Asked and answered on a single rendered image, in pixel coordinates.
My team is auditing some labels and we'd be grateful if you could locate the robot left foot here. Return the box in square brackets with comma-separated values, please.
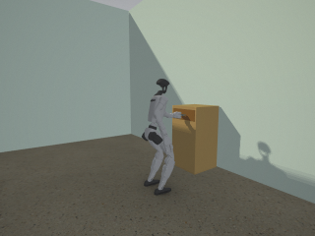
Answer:
[144, 179, 160, 187]

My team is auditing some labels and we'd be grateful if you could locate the robot left hand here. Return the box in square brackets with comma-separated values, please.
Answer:
[174, 111, 182, 119]

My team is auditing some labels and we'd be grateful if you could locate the robot right forearm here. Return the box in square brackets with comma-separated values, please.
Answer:
[156, 111, 168, 138]

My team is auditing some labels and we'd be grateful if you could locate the drawer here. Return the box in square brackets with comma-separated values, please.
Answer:
[173, 108, 195, 122]

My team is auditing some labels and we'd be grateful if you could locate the robot left shin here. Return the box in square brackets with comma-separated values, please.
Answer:
[148, 156, 163, 182]

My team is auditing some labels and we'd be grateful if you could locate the robot left forearm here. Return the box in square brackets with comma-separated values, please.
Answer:
[163, 111, 174, 118]

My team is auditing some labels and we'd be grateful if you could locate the cabinet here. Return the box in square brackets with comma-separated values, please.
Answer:
[172, 104, 220, 175]

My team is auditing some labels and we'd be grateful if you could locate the right robot upper arm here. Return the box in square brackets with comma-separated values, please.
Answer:
[153, 95, 168, 118]

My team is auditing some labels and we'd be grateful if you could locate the robot right hand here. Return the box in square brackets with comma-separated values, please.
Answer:
[162, 136, 173, 154]

